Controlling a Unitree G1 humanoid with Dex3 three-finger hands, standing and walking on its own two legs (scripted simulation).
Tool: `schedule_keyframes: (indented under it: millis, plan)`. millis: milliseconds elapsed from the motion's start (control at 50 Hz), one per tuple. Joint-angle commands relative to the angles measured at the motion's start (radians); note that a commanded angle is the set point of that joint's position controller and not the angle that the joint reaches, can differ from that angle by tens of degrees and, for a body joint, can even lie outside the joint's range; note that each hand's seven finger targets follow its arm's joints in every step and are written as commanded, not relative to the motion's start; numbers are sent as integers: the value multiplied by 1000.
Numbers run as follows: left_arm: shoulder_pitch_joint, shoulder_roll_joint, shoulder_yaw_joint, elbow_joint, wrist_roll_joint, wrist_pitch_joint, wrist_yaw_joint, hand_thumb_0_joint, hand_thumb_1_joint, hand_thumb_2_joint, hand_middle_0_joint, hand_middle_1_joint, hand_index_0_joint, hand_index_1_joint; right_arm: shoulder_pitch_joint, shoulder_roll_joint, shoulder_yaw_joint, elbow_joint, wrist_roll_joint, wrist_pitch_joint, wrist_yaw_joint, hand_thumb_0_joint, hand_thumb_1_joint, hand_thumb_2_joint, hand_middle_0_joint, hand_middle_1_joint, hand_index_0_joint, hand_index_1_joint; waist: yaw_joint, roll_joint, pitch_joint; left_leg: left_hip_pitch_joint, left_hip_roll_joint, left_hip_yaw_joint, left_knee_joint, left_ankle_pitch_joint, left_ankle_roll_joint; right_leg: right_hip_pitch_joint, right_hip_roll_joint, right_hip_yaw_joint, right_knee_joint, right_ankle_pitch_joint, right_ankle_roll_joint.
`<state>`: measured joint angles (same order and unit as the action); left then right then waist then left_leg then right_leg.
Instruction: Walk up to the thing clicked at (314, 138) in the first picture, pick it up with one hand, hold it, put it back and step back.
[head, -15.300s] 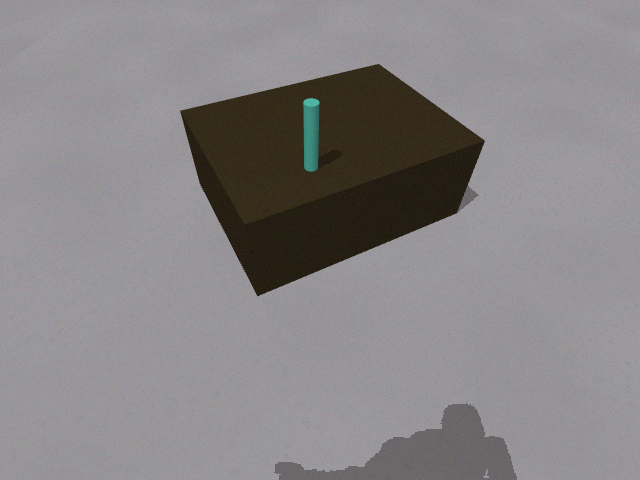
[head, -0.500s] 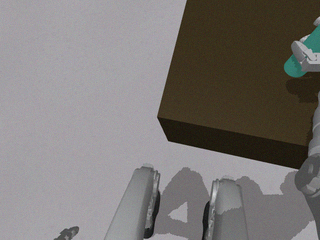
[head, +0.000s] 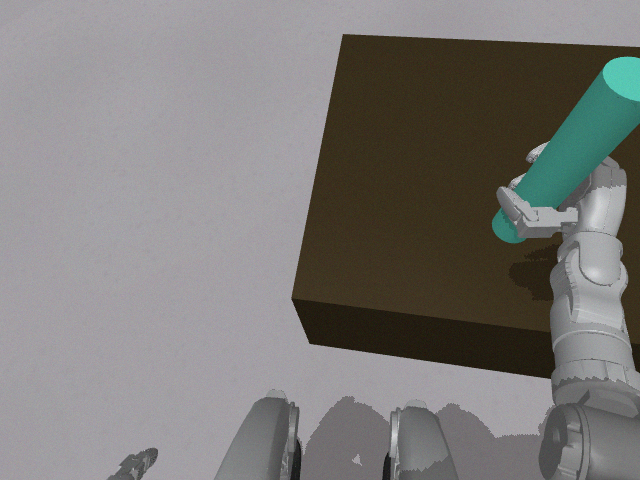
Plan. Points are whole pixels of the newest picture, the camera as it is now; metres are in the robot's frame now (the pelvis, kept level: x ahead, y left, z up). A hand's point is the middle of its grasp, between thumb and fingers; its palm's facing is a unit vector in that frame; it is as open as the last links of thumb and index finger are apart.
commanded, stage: lift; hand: right
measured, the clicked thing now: (556, 172) +0.46 -0.22 +0.08
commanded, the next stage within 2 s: hold in 1.02 s
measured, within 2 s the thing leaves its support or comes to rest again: neither
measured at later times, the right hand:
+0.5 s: hand (555, 200) +0.40 -0.20 +0.11, palm faces +0.22 +0.98 -0.02, open 7.9 cm
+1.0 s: hand (562, 202) +0.38 -0.19 +0.14, palm faces +0.20 +0.98 -0.01, open 7.9 cm
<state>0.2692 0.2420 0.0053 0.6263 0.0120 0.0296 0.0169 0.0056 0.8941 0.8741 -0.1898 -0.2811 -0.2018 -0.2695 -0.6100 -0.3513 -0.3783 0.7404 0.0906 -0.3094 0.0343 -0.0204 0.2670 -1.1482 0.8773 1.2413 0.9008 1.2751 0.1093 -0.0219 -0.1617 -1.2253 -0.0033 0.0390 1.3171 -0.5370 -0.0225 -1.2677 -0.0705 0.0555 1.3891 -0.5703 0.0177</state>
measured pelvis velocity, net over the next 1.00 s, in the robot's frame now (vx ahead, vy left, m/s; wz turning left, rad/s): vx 0.03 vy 0.00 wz -0.03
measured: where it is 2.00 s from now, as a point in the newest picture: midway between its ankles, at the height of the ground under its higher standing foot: outside the picture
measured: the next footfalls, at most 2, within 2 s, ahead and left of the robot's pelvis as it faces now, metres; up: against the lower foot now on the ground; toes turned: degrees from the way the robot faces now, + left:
none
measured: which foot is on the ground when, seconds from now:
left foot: down 0.00-1.00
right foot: down 0.00-1.00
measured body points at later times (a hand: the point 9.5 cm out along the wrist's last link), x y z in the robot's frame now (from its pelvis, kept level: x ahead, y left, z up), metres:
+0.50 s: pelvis +0.02 +0.00 +0.07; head +0.10 -0.01 +0.51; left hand +0.13 +0.26 -0.04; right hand +0.38 -0.25 +0.12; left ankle +0.04 +0.14 -0.60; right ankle +0.04 -0.13 -0.60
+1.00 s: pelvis +0.03 +0.00 +0.09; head +0.09 -0.01 +0.54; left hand +0.15 +0.26 -0.02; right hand +0.37 -0.24 +0.14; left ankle +0.04 +0.14 -0.60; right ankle +0.04 -0.13 -0.60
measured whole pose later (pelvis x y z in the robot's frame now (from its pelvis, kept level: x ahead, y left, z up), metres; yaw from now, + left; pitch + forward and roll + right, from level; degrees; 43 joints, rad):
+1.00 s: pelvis +0.03 +0.00 +0.09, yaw -2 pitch +11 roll +2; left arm 0.25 0.23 0.02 0.67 0.01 -0.02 0.04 0.01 0.90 0.88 -0.19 -0.28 -0.20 -0.28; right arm -0.22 -0.18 -0.19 0.51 0.13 -0.38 0.00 -0.02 0.28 -1.15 0.89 1.23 0.91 1.26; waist 0.03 -0.01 -0.07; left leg -0.64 0.01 0.02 0.87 -0.42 -0.02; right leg -0.66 -0.06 0.01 0.92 -0.44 0.02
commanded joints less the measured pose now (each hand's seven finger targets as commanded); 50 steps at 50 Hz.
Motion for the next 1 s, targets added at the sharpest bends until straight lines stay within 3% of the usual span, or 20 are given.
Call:
schedule_keyframes:
  millis: [0,20,100,120,140,200,240,340,360,400,440,600,620,640,700,760,860,880,960,980]
  plan:
    - [99,172,79,-59,-2,-34,17,0,876,894,-189,-283,-187,-284,-261,-122,44,-266,23,-73,-22,0,-274,-1393,1378,1518,1417,1518,0,-107,-431,317,-29,20,-232,256,54,461,28,-2,-281,276,-23]
    - [97,168,80,-57,0,-38,18,0,874,894,-189,-284,-188,-285,-266,-140,26,-307,26,-77,-33,0,-275,-1395,1375,1518,1416,1518,-14,-103,-418,343,-29,14,-245,258,55,452,27,-6,-294,271,-24]
    - [78,164,81,-47,1,-56,19,0,868,901,-192,-285,-186,-291,-200,-67,82,-288,32,-83,-35,0,-253,-1384,1348,1500,1391,1499,-7,-72,-335,377,-28,15,-302,237,50,488,25,-2,-356,240,-23]
    - [80,166,82,-45,0,-62,21,0,870,901,-191,-285,-186,-290,-211,-71,73,-287,30,-86,-38,0,-274,-1373,1350,1490,1390,1490,-1,-66,-317,376,-29,16,-314,233,49,504,25,0,-370,236,-22]
    - [72,163,82,-47,2,-64,21,0,867,904,-193,-286,-185,-293,-212,-127,41,-345,30,-98,-42,0,-268,-1373,1348,1489,1389,1489,-30,-83,-347,425,-27,8,-325,246,50,510,30,-14,-375,251,-24]
    - [64,156,80,-49,3,-76,20,0,873,899,-191,-285,-187,-290,-144,-48,93,-314,36,-105,-36,0,-262,-1369,1347,1489,1388,1489,-24,-53,-324,469,-25,6,-358,275,46,541,33,-23,-398,276,-26]
    - [58,157,81,-39,5,-82,19,0,879,898,-190,-285,-187,-288,-130,-71,69,-329,41,-119,-35,0,-265,-1367,1351,1490,1392,1490,-39,-69,-330,493,-24,4,-372,295,45,571,35,-26,-413,300,-24]
    - [51,144,77,-43,6,-89,18,0,889,892,-188,-285,-189,-284,-91,-31,97,-370,44,-141,-37,0,-290,-1361,1356,1486,1395,1486,-39,-43,-329,578,-23,1,-412,347,39,618,43,-34,-455,342,-25]
    - [45,151,81,-37,6,-88,18,0,889,890,-190,-288,-191,-286,-95,-68,72,-398,43,-148,-42,0,-276,-1360,1349,1485,1389,1484,-56,-59,-324,583,-21,-4,-421,339,39,628,43,-38,-462,333,-23]
    - [45,146,81,-38,4,-90,22,0,891,889,-188,-287,-190,-284,-72,-19,118,-384,44,-150,-35,0,-287,-1354,1342,1476,1381,1476,-31,-28,-298,596,-21,-7,-443,343,36,638,43,-40,-471,324,-27]
    - [36,141,79,-33,5,-94,24,0,890,890,-189,-288,-190,-287,-38,-32,97,-383,48,-152,-37,0,-270,-1358,1345,1483,1386,1483,-53,-23,-281,623,-18,-10,-457,343,34,627,44,-44,-486,323,-27]
    - [22,139,80,-44,0,-93,25,0,894,884,-186,-285,-190,-281,21,4,130,-425,57,-149,-27,0,-258,-1332,1332,1462,1371,1462,-59,-20,-252,674,-17,-5,-499,384,33,698,45,-46,-534,374,-24]
    - [14,124,66,-45,-1,-95,24,0,899,880,-186,-285,-192,-279,69,10,117,-362,57,-144,-28,0,-247,-1330,1332,1463,1372,1463,-60,20,-241,682,-17,-6,-504,397,29,691,45,-47,-532,382,-28]
    - [19,139,82,-46,1,-92,27,0,896,883,-187,-286,-191,-281,17,-22,107,-466,59,-156,-32,0,-245,-1329,1328,1460,1368,1460,-74,-28,-257,699,-13,-12,-507,398,32,705,47,-52,-541,382,-25]
    - [18,130,76,-45,-1,-93,29,0,899,880,-186,-285,-191,-280,70,21,133,-424,62,-151,-33,0,-287,-1330,1340,1462,1377,1462,-62,15,-242,719,-13,-15,-523,425,26,714,48,-57,-543,394,-30]
    - [21,125,76,-37,2,-91,31,0,898,882,-186,-285,-190,-281,85,17,130,-428,56,-151,-40,0,-286,-1333,1341,1464,1379,1464,-71,9,-256,746,-9,-16,-521,482,23,736,49,-58,-544,452,-28]
    - [-9,124,71,-53,0,-88,32,0,896,882,-189,-288,-192,-284,93,33,153,-457,53,-147,-40,0,-301,-1329,1327,1452,1365,1452,-72,-5,-203,733,-10,-13,-546,416,28,746,47,-58,-583,399,-25]
    - [-7,128,73,-54,-1,-88,32,0,897,881,-189,-287,-192,-284,90,15,135,-466,53,-150,-42,0,-308,-1324,1330,1450,1366,1450,-82,-3,-222,737,-9,-13,-548,415,29,762,46,-55,-584,403,-24]
    - [-16,115,64,-60,-1,-88,31,0,892,886,-190,-288,-190,-288,127,58,170,-449,57,-142,-42,0,-308,-1327,1330,1451,1367,1451,-73,13,-205,753,-10,-5,-556,439,26,780,45,-52,-598,435,-21]
    - [-26,111,58,-64,-1,-88,31,0,895,884,-191,-289,-192,-288,129,40,152,-454,56,-143,-46,0,-318,-1326,1332,1450,1368,1450,-85,10,-215,758,-8,-8,-557,446,26,786,46,-55,-595,441,-21]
